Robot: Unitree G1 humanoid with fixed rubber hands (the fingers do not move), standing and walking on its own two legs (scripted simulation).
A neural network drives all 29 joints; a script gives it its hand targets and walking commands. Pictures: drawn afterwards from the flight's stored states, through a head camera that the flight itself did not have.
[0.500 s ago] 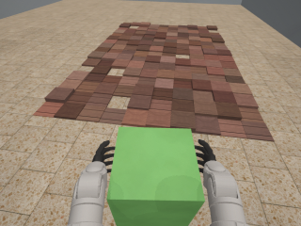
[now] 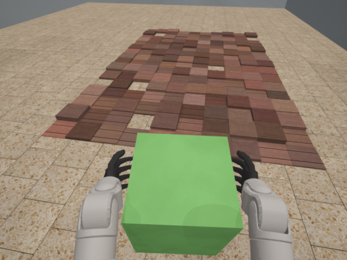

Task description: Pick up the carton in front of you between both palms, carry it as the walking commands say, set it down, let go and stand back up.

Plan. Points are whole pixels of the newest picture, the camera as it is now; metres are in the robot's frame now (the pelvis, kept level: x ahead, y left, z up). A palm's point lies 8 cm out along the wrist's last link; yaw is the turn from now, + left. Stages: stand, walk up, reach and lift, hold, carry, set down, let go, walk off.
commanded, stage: carry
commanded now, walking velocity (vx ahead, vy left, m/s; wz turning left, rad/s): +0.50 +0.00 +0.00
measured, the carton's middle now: (178, 197) +0.30 +0.00 +0.02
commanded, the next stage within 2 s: none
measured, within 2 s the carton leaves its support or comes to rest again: neither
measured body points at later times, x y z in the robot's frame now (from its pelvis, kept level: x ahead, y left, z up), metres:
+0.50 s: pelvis +0.26 +0.02 -0.02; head +0.24 +0.02 +0.43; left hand +0.50 +0.17 +0.08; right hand +0.51 -0.13 +0.08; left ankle +0.38 +0.09 -0.73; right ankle +0.05 -0.09 -0.73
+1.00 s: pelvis +0.58 +0.00 -0.01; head +0.56 +0.00 +0.44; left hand +0.83 +0.15 +0.10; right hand +0.82 -0.16 +0.10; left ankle +0.38 +0.09 -0.73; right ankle +0.73 -0.11 -0.72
